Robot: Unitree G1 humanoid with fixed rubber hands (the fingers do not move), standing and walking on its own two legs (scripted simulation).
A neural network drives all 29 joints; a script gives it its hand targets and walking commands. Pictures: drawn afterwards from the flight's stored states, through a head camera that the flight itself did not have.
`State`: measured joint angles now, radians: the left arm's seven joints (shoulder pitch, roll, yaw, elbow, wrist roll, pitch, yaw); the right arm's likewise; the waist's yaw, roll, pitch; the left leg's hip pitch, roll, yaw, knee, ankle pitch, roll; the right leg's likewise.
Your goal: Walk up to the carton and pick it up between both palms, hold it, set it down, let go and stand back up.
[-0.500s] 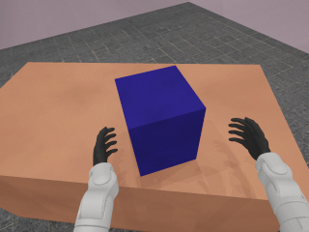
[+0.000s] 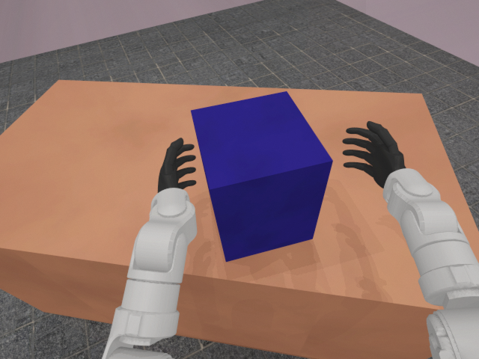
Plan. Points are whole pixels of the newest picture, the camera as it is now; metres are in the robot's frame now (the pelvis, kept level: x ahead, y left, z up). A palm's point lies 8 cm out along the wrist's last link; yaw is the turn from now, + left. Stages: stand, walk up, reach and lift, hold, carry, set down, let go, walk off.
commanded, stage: reach and lift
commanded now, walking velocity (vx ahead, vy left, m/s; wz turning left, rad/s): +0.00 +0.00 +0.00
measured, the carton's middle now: (255, 178) +0.46 +0.06 +0.01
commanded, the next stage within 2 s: none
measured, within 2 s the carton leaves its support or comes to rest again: neither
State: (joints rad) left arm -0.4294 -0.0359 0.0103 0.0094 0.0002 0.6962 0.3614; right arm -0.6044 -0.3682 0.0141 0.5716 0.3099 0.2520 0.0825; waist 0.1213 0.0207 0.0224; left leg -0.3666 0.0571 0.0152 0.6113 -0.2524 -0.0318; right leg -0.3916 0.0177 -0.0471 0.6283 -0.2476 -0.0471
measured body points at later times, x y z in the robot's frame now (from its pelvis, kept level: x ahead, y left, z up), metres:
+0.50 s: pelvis +0.00 +0.00 +0.00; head +0.03 -0.01 +0.45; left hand +0.38 +0.19 +0.16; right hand +0.48 -0.12 +0.16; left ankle +0.04 +0.15 -0.72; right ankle +0.05 -0.09 -0.72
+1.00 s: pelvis +0.00 +0.00 +0.00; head +0.04 -0.01 +0.45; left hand +0.42 +0.21 +0.18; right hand +0.51 -0.10 +0.20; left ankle +0.04 +0.15 -0.72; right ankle +0.05 -0.09 -0.72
